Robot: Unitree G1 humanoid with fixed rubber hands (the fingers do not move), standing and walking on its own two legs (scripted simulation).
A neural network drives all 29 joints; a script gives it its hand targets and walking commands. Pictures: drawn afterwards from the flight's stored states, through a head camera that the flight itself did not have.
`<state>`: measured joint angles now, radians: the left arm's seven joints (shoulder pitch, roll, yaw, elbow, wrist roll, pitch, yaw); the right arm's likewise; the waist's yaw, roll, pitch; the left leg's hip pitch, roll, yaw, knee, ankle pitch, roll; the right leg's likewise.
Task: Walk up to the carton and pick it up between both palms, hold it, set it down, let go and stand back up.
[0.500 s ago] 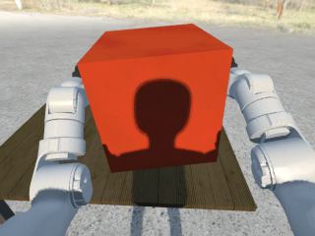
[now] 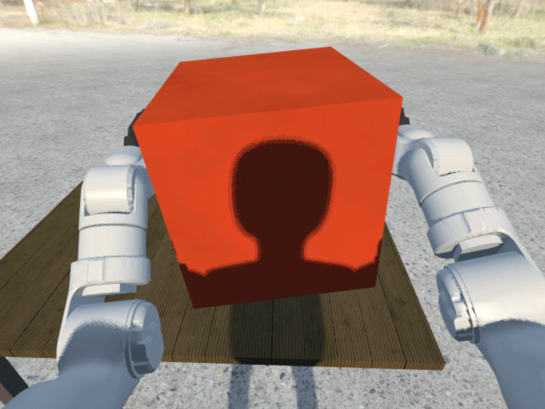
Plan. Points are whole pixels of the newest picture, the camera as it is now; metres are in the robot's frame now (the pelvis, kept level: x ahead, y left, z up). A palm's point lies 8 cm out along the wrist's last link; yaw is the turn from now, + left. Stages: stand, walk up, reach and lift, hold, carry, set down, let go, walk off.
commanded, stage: hold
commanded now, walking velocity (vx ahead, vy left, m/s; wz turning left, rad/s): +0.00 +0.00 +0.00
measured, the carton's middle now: (269, 164) +0.41 +0.00 +0.24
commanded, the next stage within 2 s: none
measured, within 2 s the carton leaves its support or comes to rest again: neither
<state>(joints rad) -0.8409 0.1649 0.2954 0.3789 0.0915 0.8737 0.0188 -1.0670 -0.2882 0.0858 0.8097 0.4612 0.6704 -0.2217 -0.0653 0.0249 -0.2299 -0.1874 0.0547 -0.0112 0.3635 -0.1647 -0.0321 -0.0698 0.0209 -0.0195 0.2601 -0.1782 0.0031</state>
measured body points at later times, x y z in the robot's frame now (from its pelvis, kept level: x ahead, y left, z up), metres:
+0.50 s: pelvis -0.02 +0.01 +0.00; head -0.11 +0.02 +0.44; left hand +0.37 +0.19 +0.28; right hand +0.37 -0.16 +0.31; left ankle +0.02 +0.14 -0.75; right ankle -0.02 -0.12 -0.75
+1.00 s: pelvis -0.01 +0.00 +0.00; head -0.10 +0.02 +0.44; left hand +0.37 +0.18 +0.28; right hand +0.38 -0.17 +0.30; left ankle +0.02 +0.14 -0.75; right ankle -0.02 -0.12 -0.75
